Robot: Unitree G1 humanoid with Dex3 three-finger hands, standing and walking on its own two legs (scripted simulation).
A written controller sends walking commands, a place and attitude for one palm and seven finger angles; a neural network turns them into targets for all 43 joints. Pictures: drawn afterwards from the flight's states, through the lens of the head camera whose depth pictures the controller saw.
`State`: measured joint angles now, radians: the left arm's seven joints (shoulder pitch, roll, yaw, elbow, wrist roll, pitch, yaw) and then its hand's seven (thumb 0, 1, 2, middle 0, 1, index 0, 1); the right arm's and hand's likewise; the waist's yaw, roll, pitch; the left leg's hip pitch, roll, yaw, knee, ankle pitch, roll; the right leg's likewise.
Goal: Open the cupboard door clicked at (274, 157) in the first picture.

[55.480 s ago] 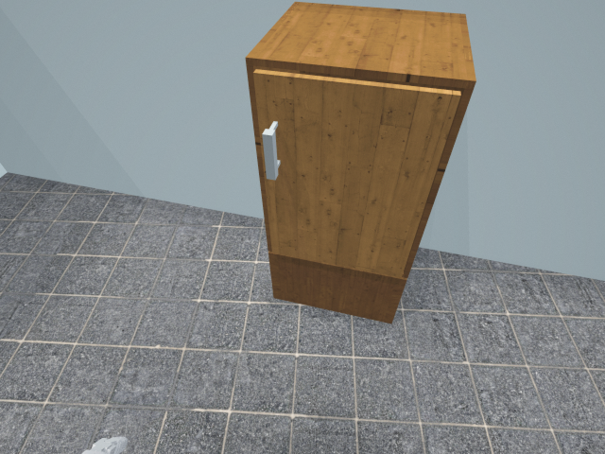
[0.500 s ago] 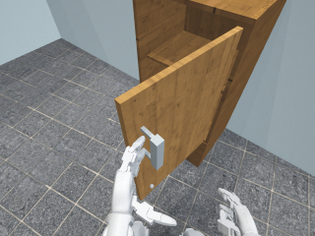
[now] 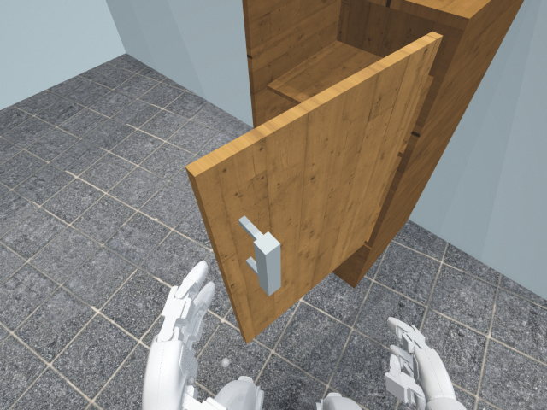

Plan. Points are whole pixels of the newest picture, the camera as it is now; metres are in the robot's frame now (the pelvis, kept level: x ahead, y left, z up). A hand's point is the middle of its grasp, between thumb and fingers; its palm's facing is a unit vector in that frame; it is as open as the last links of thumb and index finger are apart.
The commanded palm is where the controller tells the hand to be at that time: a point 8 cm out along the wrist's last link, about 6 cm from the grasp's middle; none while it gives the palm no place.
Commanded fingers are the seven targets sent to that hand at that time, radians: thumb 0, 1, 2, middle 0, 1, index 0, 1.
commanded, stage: slide the hand sideways off the handle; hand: left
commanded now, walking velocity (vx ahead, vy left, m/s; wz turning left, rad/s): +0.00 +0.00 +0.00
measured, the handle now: (258, 256) +0.32 +0.05 +0.07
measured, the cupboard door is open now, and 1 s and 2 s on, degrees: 82 82 82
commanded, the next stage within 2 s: draw the hand back to the body in 0.10 s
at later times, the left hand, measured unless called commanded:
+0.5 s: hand (167, 362) +0.17 +0.12 +0.12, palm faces +0.11 -0.99 -0.05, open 16.3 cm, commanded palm +0.13 +0.18 +0.12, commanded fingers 0.00 -0.50 0.30 -0.15 -0.30 -0.15 -0.30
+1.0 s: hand (52, 314) +0.19 +0.22 +0.18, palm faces +0.20 -0.92 -0.33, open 13.9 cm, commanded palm +0.15 +0.27 +0.21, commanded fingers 0.00 0.23 0.62 -0.18 -0.30 -0.18 -0.30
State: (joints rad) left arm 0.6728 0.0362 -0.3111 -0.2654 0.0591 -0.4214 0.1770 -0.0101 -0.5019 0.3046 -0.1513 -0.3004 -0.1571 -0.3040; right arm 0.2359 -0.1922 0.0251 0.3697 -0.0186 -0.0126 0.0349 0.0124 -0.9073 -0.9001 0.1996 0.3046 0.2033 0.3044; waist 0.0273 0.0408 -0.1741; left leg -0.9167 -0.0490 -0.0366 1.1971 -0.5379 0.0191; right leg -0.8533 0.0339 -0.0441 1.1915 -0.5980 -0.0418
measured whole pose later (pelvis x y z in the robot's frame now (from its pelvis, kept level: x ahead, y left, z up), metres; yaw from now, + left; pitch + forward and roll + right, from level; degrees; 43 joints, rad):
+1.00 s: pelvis +0.02 +0.03 +0.07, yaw -1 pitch +3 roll -2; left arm 0.68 0.31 0.07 -0.52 -0.05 -0.02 0.11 -0.01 -0.09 0.48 -0.17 -0.30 -0.17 -0.30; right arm 0.29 -0.20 0.06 0.42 0.04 -0.02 -0.13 0.01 -0.91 -0.90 0.20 0.30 0.20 0.30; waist 0.05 0.07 -0.12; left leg -0.46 -0.05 -0.02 0.80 -0.40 0.06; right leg -0.38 0.02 -0.01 0.75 -0.43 0.00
